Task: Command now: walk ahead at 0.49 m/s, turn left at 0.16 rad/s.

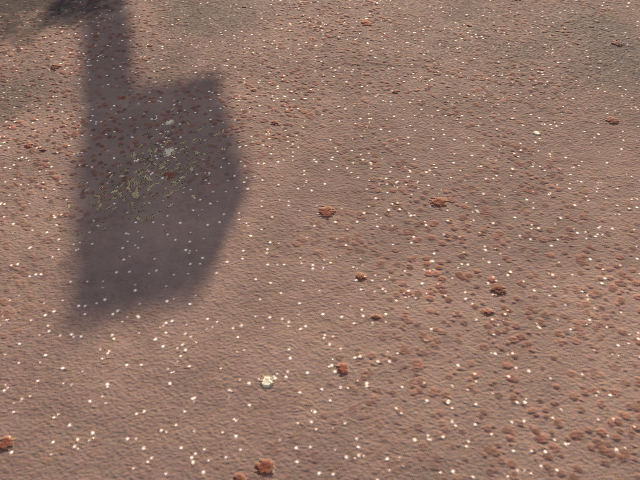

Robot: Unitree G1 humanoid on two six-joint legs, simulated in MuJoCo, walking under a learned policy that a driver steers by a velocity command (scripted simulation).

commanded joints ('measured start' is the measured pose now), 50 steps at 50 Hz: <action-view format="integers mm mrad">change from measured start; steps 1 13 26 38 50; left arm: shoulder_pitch -51 -15 -127 41 31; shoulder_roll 146 173 136 240 169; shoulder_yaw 23 16 29 72 48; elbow -63 -117 -222 -224 -227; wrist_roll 0 14 4 -4 4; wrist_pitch -15 57 92 12 4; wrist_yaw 22 67 86 53 37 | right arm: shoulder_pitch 7 194 -7 9 -83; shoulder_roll -32 -240 -185 -29 -59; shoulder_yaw -6 -72 -54 -10 -21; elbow -39 -95 -244 -290 -349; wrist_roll -1 -23 -11 2 5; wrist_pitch -3 -8 65 81 42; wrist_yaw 10 60 -2 -11 37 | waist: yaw -35 -148 -27 41 34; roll -86 50 48 -114 -156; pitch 65 -220 -164 -146 66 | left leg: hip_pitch -8 669 396 37 -161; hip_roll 12 -12 6 -227 -108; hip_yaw -6 -121 -294 -218 -47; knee -169 -508 -694 -271 -45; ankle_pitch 185 562 134 -493 60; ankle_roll -7 166 226 45 -48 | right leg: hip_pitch -76 -103 -440 181 54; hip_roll -273 -179 -100 -376 -319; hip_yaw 132 -85 167 384 134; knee -169 772 699 63 -100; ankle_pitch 153 361 -147 -259 40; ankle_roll -135 73 156 -16 -70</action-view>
